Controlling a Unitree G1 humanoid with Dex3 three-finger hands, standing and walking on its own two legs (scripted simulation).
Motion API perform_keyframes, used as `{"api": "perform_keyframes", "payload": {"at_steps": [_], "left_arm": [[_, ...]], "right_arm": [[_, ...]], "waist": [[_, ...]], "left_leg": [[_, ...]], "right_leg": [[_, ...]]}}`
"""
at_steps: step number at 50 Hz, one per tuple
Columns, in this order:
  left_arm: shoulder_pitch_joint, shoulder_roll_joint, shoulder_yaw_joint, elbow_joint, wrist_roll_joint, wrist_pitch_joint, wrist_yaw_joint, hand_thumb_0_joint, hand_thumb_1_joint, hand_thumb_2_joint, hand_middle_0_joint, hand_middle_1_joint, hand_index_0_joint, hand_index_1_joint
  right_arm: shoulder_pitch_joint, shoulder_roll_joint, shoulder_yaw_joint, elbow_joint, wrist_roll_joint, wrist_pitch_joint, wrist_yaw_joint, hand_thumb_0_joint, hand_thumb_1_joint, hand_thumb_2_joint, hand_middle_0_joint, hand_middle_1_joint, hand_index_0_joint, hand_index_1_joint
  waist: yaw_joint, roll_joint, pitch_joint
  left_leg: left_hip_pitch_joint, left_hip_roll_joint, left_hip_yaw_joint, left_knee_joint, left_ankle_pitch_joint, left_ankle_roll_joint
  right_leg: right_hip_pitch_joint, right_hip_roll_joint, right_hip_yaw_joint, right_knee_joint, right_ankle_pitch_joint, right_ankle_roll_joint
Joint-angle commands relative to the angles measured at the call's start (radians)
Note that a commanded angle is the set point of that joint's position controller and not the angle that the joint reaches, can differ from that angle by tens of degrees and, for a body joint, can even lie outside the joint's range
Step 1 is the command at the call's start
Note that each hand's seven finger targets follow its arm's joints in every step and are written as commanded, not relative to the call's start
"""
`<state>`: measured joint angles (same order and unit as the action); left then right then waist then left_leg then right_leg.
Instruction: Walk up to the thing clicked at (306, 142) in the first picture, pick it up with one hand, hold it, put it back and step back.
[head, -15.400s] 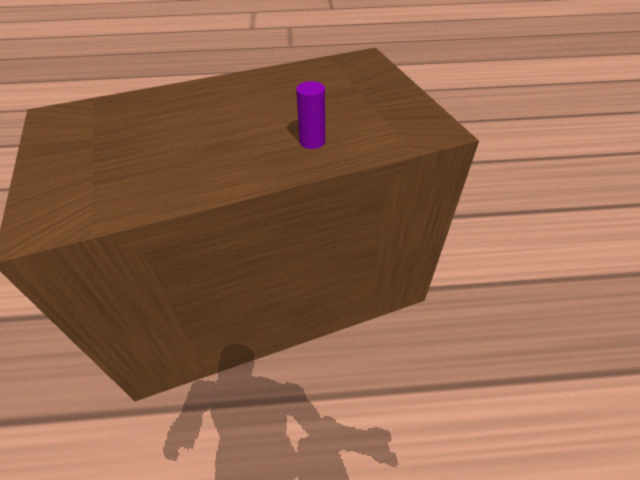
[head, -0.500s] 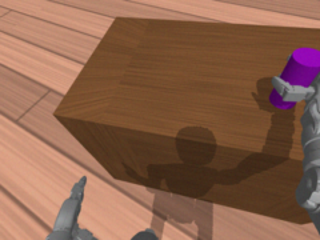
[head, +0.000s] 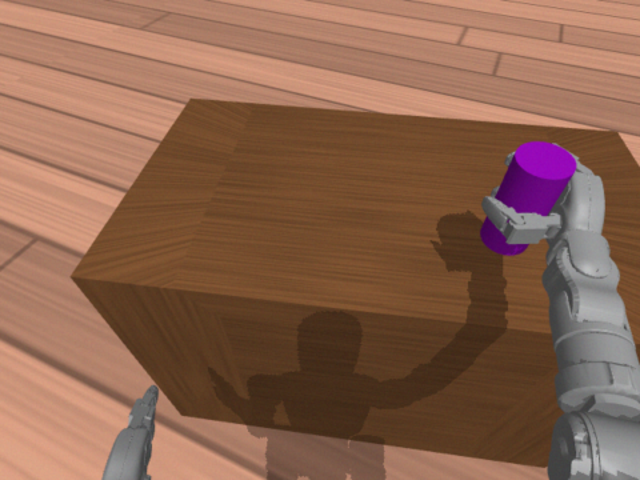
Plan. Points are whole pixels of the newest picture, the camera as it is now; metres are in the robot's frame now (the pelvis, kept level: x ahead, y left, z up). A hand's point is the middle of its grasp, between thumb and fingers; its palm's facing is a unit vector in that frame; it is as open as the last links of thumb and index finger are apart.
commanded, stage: lift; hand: right
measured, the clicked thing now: (522, 202) +0.44 -0.19 +0.14
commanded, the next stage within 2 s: hold in 0.78 s
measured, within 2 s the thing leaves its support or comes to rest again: neither
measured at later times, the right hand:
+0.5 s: hand (537, 216) +0.36 -0.17 +0.20, palm faces +0.16 +0.99 -0.02, open 8.7 cm
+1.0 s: hand (566, 224) +0.33 -0.17 +0.22, palm faces +0.18 +0.98 -0.03, open 8.7 cm
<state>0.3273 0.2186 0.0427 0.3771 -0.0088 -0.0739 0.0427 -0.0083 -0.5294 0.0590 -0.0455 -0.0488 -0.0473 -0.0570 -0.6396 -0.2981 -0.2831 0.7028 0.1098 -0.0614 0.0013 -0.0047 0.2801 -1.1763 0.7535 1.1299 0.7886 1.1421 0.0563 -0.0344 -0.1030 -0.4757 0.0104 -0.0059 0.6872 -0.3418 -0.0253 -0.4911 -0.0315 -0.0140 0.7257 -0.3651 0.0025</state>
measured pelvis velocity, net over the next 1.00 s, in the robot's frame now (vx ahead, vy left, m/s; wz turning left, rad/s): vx -0.02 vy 0.01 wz -0.03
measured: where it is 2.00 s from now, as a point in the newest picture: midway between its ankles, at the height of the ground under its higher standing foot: outside the picture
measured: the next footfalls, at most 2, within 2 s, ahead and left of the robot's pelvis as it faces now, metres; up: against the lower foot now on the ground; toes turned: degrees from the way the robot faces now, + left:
none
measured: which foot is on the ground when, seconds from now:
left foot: down 0.00-1.00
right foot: down 0.00-1.00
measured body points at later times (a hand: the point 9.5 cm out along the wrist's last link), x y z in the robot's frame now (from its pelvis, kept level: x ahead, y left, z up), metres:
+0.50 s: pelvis -0.01 +0.01 +0.01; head -0.03 +0.03 +0.46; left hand +0.15 +0.27 -0.06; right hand +0.35 -0.22 +0.20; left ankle +0.00 +0.14 -0.72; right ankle +0.00 -0.12 -0.72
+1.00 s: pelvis -0.02 +0.01 +0.01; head -0.05 +0.04 +0.46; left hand +0.16 +0.26 -0.06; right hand +0.31 -0.22 +0.22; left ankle +0.00 +0.14 -0.72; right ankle +0.00 -0.12 -0.72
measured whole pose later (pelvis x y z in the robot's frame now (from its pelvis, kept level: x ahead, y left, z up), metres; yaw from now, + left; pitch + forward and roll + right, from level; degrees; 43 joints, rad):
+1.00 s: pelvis -0.02 +0.01 +0.01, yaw -2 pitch -2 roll +0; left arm 0.27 0.22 0.09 0.55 -0.03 -0.15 0.08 -0.01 -0.52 0.05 -0.04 -0.05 -0.05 -0.05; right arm -0.34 -0.25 -0.24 -0.02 0.20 0.46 0.00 0.00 0.28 -1.18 0.76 1.12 0.79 1.13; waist 0.00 -0.06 -0.05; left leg -0.25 0.02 0.02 0.58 -0.29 -0.01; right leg -0.26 -0.02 0.01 0.58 -0.29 0.01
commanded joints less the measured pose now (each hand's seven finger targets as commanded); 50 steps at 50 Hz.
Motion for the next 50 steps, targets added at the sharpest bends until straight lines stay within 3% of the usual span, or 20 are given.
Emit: {"api": "perform_keyframes", "payload": {"at_steps": [1, 5, 7, 8, 10, 13, 15, 16, 17, 20, 22, 26, 30, 31, 32, 37, 39, 42, 44, 50], "left_arm": [[-0.008, 0.137, 0.074, -0.128, -0.012, -0.054, 0.028, 0.0, -0.539, 0.051, -0.038, -0.051, -0.041, -0.049], [-0.048, 0.195, 0.142, -0.151, -0.018, -0.059, 0.037, 0.0, -0.532, 0.046, -0.038, -0.052, -0.042, -0.047], [-0.047, 0.125, 0.081, -0.15, -0.021, -0.061, 0.031, 0.0, -0.535, 0.049, -0.037, -0.051, -0.04, -0.048], [-0.058, 0.133, 0.091, -0.152, -0.024, -0.06, 0.034, 0.0, -0.536, 0.049, -0.036, -0.05, -0.039, -0.047], [-0.081, 0.091, 0.048, -0.145, -0.024, -0.067, 0.032, 0.0, -0.537, 0.05, -0.035, -0.05, -0.038, -0.047], [-0.089, 0.102, 0.055, -0.126, -0.025, -0.071, 0.039, 0.0, -0.539, 0.051, -0.034, -0.048, -0.036, -0.046], [-0.092, 0.147, 0.095, -0.111, -0.022, -0.066, 0.046, 0.0, -0.53, 0.045, -0.033, -0.048, -0.037, -0.043], [-0.105, 0.125, 0.075, -0.105, -0.023, -0.07, 0.043, 0.0, -0.535, 0.048, -0.034, -0.049, -0.037, -0.045], [-0.101, 0.161, 0.119, -0.091, -0.024, -0.072, 0.048, 0.0, -0.536, 0.048, -0.034, -0.048, -0.036, -0.045], [-0.093, 0.143, 0.103, -0.078, -0.024, -0.071, 0.047, 0.0, -0.533, 0.047, -0.032, -0.046, -0.034, -0.043], [-0.11, 0.083, 0.043, -0.063, -0.027, -0.067, 0.041, 0.0, -0.536, 0.049, -0.032, -0.045, -0.033, -0.044], [-0.133, 0.16, 0.115, -0.054, -0.027, -0.07, 0.051, 0.0, -0.54, 0.049, -0.034, -0.045, -0.035, -0.044], [-0.157, 0.163, 0.116, -0.053, -0.029, -0.09, 0.053, 0.0, -0.538, 0.047, -0.035, -0.045, -0.035, -0.044], [-0.155, 0.105, 0.059, -0.027, -0.028, -0.091, 0.048, 0.0, -0.541, 0.049, -0.035, -0.045, -0.035, -0.045], [-0.158, 0.13, 0.093, -0.017, -0.029, -0.094, 0.05, 0.0, -0.542, 0.048, -0.036, -0.046, -0.036, -0.046], [-0.193, 0.128, 0.077, -0.049, -0.028, -0.113, 0.054, 0.0, -0.536, 0.046, -0.037, -0.048, -0.039, -0.045], [-0.186, 0.157, 0.109, -0.044, -0.027, -0.123, 0.059, 0.0, -0.534, 0.044, -0.039, -0.049, -0.042, -0.046], [-0.137, 0.087, 0.05, 0.038, -0.027, -0.123, 0.044, 0.0, -0.536, 0.046, -0.039, -0.05, -0.042, -0.047], [-0.171, 0.145, 0.1, -0.032, -0.025, -0.134, 0.051, 0.0, -0.537, 0.048, -0.041, -0.051, -0.043, -0.049], [-0.18, 0.158, 0.118, 0.014, -0.025, -0.142, 0.055, 0.0, -0.535, 0.046, -0.043, -0.052, -0.045, -0.049]], "right_arm": [[-0.506, -0.228, -0.033, -0.423, 0.049, -0.037, -0.007, 0.0, -0.273, -1.328, 1.333, 1.462, 1.369, 1.462], [-0.47, -0.225, -0.031, -0.517, 0.06, 0.03, -0.006, 0.0, -0.25, -1.323, 1.324, 1.459, 1.361, 1.459], [-0.468, -0.176, -0.001, -0.579, 0.069, 0.051, -0.003, 0.0, -0.257, -1.321, 1.326, 1.458, 1.363, 1.458], [-0.447, -0.205, -0.026, -0.592, 0.071, 0.065, -0.005, 0.0, -0.264, -1.318, 1.331, 1.457, 1.366, 1.457], [-0.424, -0.166, 0.0, -0.652, 0.08, 0.089, 0.001, 0.0, -0.26, -1.31, 1.324, 1.449, 1.36, 1.449], [-0.402, -0.176, -0.002, -0.701, 0.08, 0.129, -0.002, 0.0, -0.273, -1.319, 1.335, 1.46, 1.37, 1.46], [-0.384, -0.194, -0.018, -0.753, 0.083, 0.152, -0.004, 0.0, -0.257, -1.316, 1.331, 1.458, 1.365, 1.458], [-0.383, -0.178, -0.006, -0.777, 0.085, 0.168, -0.005, 0.0, -0.272, -1.315, 1.329, 1.454, 1.363, 1.454], [-0.369, -0.195, -0.024, -0.8, 0.088, 0.184, -0.009, 0.0, -0.277, -1.311, 1.328, 1.45, 1.361, 1.45], [-0.343, -0.197, -0.033, -0.843, 0.088, 0.219, -0.02, 0.0, -0.29, -1.317, 1.345, 1.462, 1.377, 1.462], [-0.299, -0.175, -0.03, -0.855, 0.093, 0.24, -0.019, 0.0, -0.295, -1.313, 1.345, 1.459, 1.376, 1.459], [-0.286, -0.196, -0.051, -0.864, 0.097, 0.284, -0.019, 0.0, -0.262, -1.332, 1.34, 1.473, 1.377, 1.473], [-0.282, -0.155, -0.022, -0.903, 0.1, 0.316, -0.009, 0.0, -0.249, -1.311, 1.316, 1.449, 1.353, 1.449], [-0.28, -0.144, -0.012, -0.918, 0.099, 0.321, -0.008, 0.0, -0.269, -1.313, 1.32, 1.449, 1.355, 1.449], [-0.275, -0.152, -0.02, -0.917, 0.101, 0.327, -0.006, 0.0, -0.288, -1.319, 1.325, 1.452, 1.359, 1.452], [-0.272, -0.169, -0.037, -0.967, 0.102, 0.357, -0.007, 0.0, -0.272, -1.293, 1.299, 1.423, 1.333, 1.423], [-0.264, -0.163, -0.033, -0.98, 0.103, 0.368, -0.009, 0.0, -0.306, -1.301, 1.305, 1.425, 1.338, 1.425], [-0.236, -0.165, -0.04, -1.014, 0.103, 0.385, -0.007, 0.0, -0.322, -1.308, 1.315, 1.433, 1.347, 1.433], [-0.234, -0.162, -0.045, -1.017, 0.106, 0.393, -0.008, 0.0, -0.338, -1.3, 1.308, 1.421, 1.338, 1.421], [-0.211, -0.17, -0.06, -1.033, 0.115, 0.423, -0.006, 0.0, -0.325, -1.311, 1.317, 1.434, 1.35, 1.434]], "waist": [[-0.007, -0.008, -0.331], [-0.003, 0.004, -0.283], [-0.019, 0.017, -0.281], [-0.032, 0.027, -0.285], [-0.037, 0.028, -0.293], [-0.042, -0.013, -0.28], [-0.043, -0.014, -0.293], [-0.05, -0.036, -0.275], [-0.039, -0.043, -0.285], [-0.043, -0.028, -0.264], [-0.063, 0.001, -0.235], [-0.051, 0.034, -0.208], [-0.039, 0.023, -0.201], [-0.058, 0.017, -0.185], [-0.052, 0.018, -0.185], [-0.06, 0.017, -0.204], [-0.047, -0.002, -0.2], [-0.068, -0.056, -0.179], [-0.05, 0.005, -0.197], [-0.056, 0.013, -0.181]], "left_leg": [[0.143, -0.026, 0.047, -0.081, 0.342, 0.018], [0.132, -0.021, 0.046, -0.105, 0.286, 0.014], [0.165, -0.014, 0.042, -0.111, 0.301, 0.012], [0.182, -0.012, 0.042, -0.114, 0.304, 0.009], [0.196, -0.009, 0.041, -0.114, 0.316, 0.007], [0.186, -0.008, 0.041, -0.124, 0.289, 0.01], [0.195, -0.007, 0.04, -0.132, 0.298, 0.012], [0.188, -0.005, 0.039, -0.133, 0.292, 0.013], [0.189, -0.006, 0.041, -0.138, 0.289, 0.013], [0.198, -0.007, 0.044, -0.151, 0.266, 0.013], [0.214, -0.007, 0.046, -0.158, 0.27, 0.011], [0.205, -0.006, 0.043, -0.178, 0.224, 0.006], [0.19, -0.007, 0.048, -0.183, 0.218, 0.008], [0.195, -0.005, 0.05, -0.185, 0.21, 0.009], [0.196, -0.006, 0.052, -0.187, 0.209, 0.01], [0.217, -0.004, 0.051, -0.195, 0.211, 0.009], [0.212, -0.007, 0.057, -0.198, 0.203, 0.012], [0.215, -0.009, 0.057, -0.195, 0.199, 0.017], [0.228, -0.012, 0.061, -0.199, 0.218, 0.012], [0.229, -0.009, 0.062, -0.206, 0.234, 0.01]], "right_leg": [[0.263, 0.016, -0.007, -0.108, 0.343, -0.009], [0.278, 0.016, -0.005, -0.141, 0.27, -0.011], [0.274, 0.023, -0.009, -0.138, 0.282, -0.013], [0.27, 0.025, -0.008, -0.14, 0.285, -0.014], [0.284, 0.026, -0.009, -0.142, 0.295, -0.014], [0.311, 0.027, -0.007, -0.156, 0.274, -0.01], [0.325, 0.028, -0.007, -0.161, 0.289, -0.01], [0.323, 0.03, -0.008, -0.16, 0.284, -0.008], [0.338, 0.029, -0.007, -0.162, 0.279, -0.008], [0.332, 0.029, -0.005, -0.173, 0.253, -0.009], [0.307, 0.03, -0.004, -0.179, 0.262, -0.011], [0.309, 0.03, -0.003, -0.199, 0.21, -0.016], [0.338, 0.028, 0.001, -0.207, 0.209, -0.017], [0.328, 0.03, 0.001, -0.209, 0.206, -0.016], [0.336, 0.029, 0.002, -0.211, 0.206, -0.016], [0.348, 0.033, 0.003, -0.215, 0.215, -0.015], [0.352, 0.031, 0.005, -0.222, 0.205, -0.013], [0.34, 0.031, 0.008, -0.23, 0.205, -0.007], [0.351, 0.028, 0.009, -0.227, 0.223, -0.011], [0.352, 0.029, 0.012, -0.228, 0.242, -0.014]]}}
